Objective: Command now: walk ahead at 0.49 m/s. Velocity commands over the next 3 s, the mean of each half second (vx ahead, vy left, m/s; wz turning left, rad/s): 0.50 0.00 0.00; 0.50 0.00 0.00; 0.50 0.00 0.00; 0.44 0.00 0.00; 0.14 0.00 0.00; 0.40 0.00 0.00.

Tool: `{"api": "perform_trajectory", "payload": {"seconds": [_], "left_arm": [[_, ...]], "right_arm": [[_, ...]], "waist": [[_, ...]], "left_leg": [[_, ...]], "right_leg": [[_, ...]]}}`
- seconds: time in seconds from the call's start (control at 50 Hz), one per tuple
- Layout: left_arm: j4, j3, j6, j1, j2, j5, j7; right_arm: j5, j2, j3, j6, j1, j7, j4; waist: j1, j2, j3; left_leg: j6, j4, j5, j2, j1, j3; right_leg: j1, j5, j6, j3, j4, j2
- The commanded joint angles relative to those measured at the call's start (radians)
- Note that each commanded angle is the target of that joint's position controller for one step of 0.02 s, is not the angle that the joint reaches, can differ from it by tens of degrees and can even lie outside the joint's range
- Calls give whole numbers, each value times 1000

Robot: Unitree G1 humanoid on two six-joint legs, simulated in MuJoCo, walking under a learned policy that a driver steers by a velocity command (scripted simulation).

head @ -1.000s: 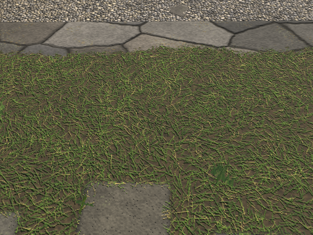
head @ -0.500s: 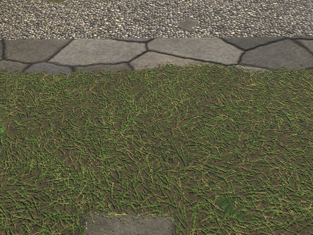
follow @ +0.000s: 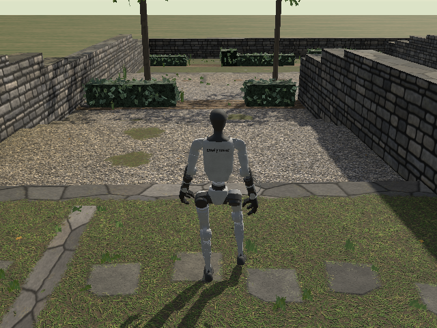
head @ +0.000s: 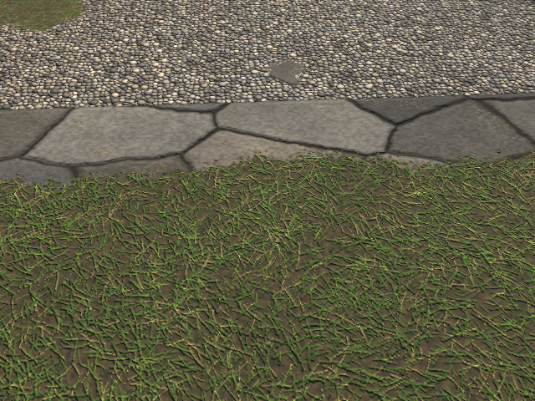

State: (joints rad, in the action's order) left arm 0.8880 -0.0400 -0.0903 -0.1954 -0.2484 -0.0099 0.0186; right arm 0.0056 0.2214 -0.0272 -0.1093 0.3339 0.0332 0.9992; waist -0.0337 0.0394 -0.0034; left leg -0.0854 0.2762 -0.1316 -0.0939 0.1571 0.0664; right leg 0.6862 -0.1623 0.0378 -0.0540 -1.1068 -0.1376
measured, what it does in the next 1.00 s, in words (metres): walks ahead: right foot, then left foot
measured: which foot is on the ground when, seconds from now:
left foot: down 0.00-0.30, up 0.32-0.84, down 0.86-1.00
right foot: up 0.00-0.28, down 0.30-0.88, up 0.90-1.00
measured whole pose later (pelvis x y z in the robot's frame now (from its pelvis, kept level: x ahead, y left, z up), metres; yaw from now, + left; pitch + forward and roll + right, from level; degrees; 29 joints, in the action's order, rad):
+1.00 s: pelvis +0.55 -0.01 -0.01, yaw +1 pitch +1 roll +0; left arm 0.96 -0.05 -0.10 -0.30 -0.26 -0.02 0.00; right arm 0.00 0.24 -0.05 -0.10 0.18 0.03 0.91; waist 0.00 0.03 0.02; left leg -0.06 0.46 -0.14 -0.03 0.34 0.06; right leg 0.44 -0.35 0.05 -0.03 -1.18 -0.06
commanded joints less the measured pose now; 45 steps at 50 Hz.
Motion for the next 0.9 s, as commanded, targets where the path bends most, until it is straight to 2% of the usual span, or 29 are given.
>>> {"api": "perform_trajectory", "payload": {"seconds": [0.02, 0.1, 0.16, 0.2, 0.24, 0.26, 0.28, 0.3, 0.32, 0.34, 0.36, 0.38, 0.4, 0.42, 0.44, 0.48, 0.52, 0.56, 0.64, 0.7, 0.74, 0.8, 0.82, 0.84, 0.86, 0.88, 0.9], "left_arm": [[-44, -13, -1, -15, -44, 9, 3], [-85, -6, -11, 140, -28, -1, -11], [-115, -1, -15, 223, -32, -10, -30], [-136, -2, -22, 251, -42, -12, -44], [-137, -9, -31, 213, -66, -12, -52], [-122, -22, -34, 142, -89, -11, -52], [-72, -48, -36, -18, -134, -10, -48], [-28, -73, -36, -226, -220, 0, -39], [0, -93, -29, -313, -305, 9, -43], [-5, -64, -30, -303, -196, 6, -44], [-25, -47, -32, -203, -148, 3, -41], [-47, -36, -30, -111, -120, 5, -42], [-54, -27, -29, -58, -92, 9, -47], [-50, -19, -31, -40, -68, 16, -51], [-39, -18, -33, -48, -60, 18, -55], [-15, -25, -37, -77, -87, 14, -52], [2, -32, -35, -109, -111, 14, -41], [14, -32, -26, -138, -114, 11, -30], [39, -33, -19, -192, -128, 2, -18], [69, -36, -11, -243, -132, -4, -16], [85, -39, -1, -259, -136, -6, -11], [90, -49, 12, -236, -154, -9, -5], [85, -51, 16, -214, -164, -8, -5], [80, -47, 22, -194, -153, -5, -5], [62, -34, 23, -186, -126, 5, -5], [51, 0, 5, -300, -16, 9, -16], [66, 1, -23, -295, -24, -3, -22]], "right_arm": [[-3, 139, -23, -14, -33, -21, -57], [-19, 163, -27, -2, 46, -33, -38], [-25, 168, -30, 10, 97, -35, -16], [-25, 171, -33, 21, 110, -37, -7], [-26, 185, -40, 31, 95, -39, -8], [-25, 192, -41, 36, 71, -40, -14], [-18, 172, -33, 41, 57, -39, -21], [-1, 133, -14, 38, 50, -38, -51], [-6, -6, 26, 13, 173, -26, -57], [-31, 94, 5, -14, 137, -23, -42], [-52, 166, -14, -28, 36, -20, -75], [-48, 166, -16, -30, -23, -27, -90], [-31, 153, -22, -23, -54, -32, -95], [-24, 137, -26, -9, -38, -34, -95], [-22, 112, -25, 5, -21, -34, -91], [-21, 87, -24, 24, -15, -37, -92], [-14, 91, -28, 30, -86, -39, -118], [-10, 86, -29, 29, -165, -37, -143], [-16, 70, -23, 21, -304, -27, -179], [-23, 71, -20, 17, -388, -16, -206], [-27, 75, -19, 11, -428, -3, -227], [-27, 102, -28, 0, -400, 11, -234], [-26, 123, -39, -2, -338, 10, -219], [-24, 157, -61, -2, -200, 5, -175], [-18, 218, -86, -1, -7, -3, -123], [0, 319, -112, 6, 132, -9, -96], [-9, 257, -89, 8, 132, -6, -94]], "waist": [[39, -69, 58], [-18, -78, 64], [-47, -85, 87], [-45, -91, 93], [-11, -109, 71], [35, -119, 30], [108, -105, -64], [181, -13, -226], [128, 271, -355], [150, 196, -360], [133, 135, -211], [101, 44, -143], [73, 1, -82], [39, 20, -65], [26, 27, -52], [8, 22, -23], [17, 6, 8], [35, 7, 25], [77, 17, 55], [104, 21, 84], [107, 24, 100], [69, 41, 73], [31, 55, 32], [-39, 49, -47], [-111, 4, -177], [-89, -228, -334], [-88, -286, -404]], "left_leg": [[-167, -188, 88, 282, 86, -203], [-129, -177, 88, 271, 2, -160], [-125, -139, 73, 304, -95, -167], [-115, -98, 85, 336, -162, -180], [-98, -36, 174, 354, -195, -187], [-82, 46, 329, 338, -190, -169], [-57, 231, 473, 280, -153, -123], [-17, 550, 318, 215, 42, -63], [51, 909, -267, 29, 466, -43], [34, 1056, -411, 61, 587, -192], [13, 1078, -332, 117, 648, -184], [13, 1039, -237, 171, 607, -155], [19, 972, -180, 201, 567, -143], [21, 923, -140, 228, 505, -148], [24, 895, -120, 232, 469, -142], [38, 841, -91, 237, 474, -129], [55, 748, -13, 242, 541, -124], [65, 631, 84, 240, 579, -118], [65, 409, 234, 205, 535, -83], [57, 323, 226, 188, 543, -73], [40, 283, 184, 184, 559, -79], [5, 241, 81, 157, 466, -58], [-11, 232, 57, 125, 357, -31], [-34, 217, 62, 88, 171, -1], [-82, 251, 87, 165, -129, -88], [-240, 201, -53, 429, -542, -534], [-271, 38, -139, 495, -581, -812]], "right_leg": [[23, 166, -22, -3, 159, -32], [-18, 279, -30, 39, 420, 18], [-10, 240, -26, 44, 514, 35], [-11, 172, -5, 41, 559, 44], [-92, 93, 24, 56, 597, 67], [-204, 71, 43, 83, 618, 97], [-411, 74, 72, 102, 630, 127], [-731, 96, 143, -80, 609, -35], [-1092, -68, 305, -552, 717, -259], [-1089, -142, 295, -674, 801, -262], [-959, -78, 241, -515, 808, -229], [-814, 32, 215, -382, 828, -190], [-692, 111, 200, -293, 863, -149], [-620, 143, 185, -229, 895, -117], [-580, 172, 184, -195, 921, -99], [-540, 238, 200, -137, 955, -89], [-549, 272, 203, -103, 976, -89], [-567, 268, 190, -72, 988, -79], [-586, 217, 160, -13, 1004, -52], [-663, 193, 157, -11, 986, -78], [-727, 207, 152, -18, 956, -108], [-781, 344, 129, -18, 875, -133], [-776, 502, 117, -4, 805, -121], [-742, 639, 95, 32, 648, -76], [-579, 542, 61, 71, 396, -21], [-155, 106, -17, 110, -23, 144], [-7, -398, -10, -44, -196, 192]]}}
Next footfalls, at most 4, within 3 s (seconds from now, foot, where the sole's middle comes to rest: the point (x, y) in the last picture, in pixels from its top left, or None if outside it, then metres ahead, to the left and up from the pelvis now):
0.30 right None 0.34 -0.17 -0.78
0.86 left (240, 355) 0.65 0.08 -0.78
1.42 right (316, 255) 0.96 -0.15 -0.78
1.96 left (235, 182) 1.28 0.09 -0.78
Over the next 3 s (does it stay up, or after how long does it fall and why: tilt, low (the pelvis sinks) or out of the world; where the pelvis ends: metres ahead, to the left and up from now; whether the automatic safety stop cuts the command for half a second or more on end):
stays up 1.42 -0.04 -0.03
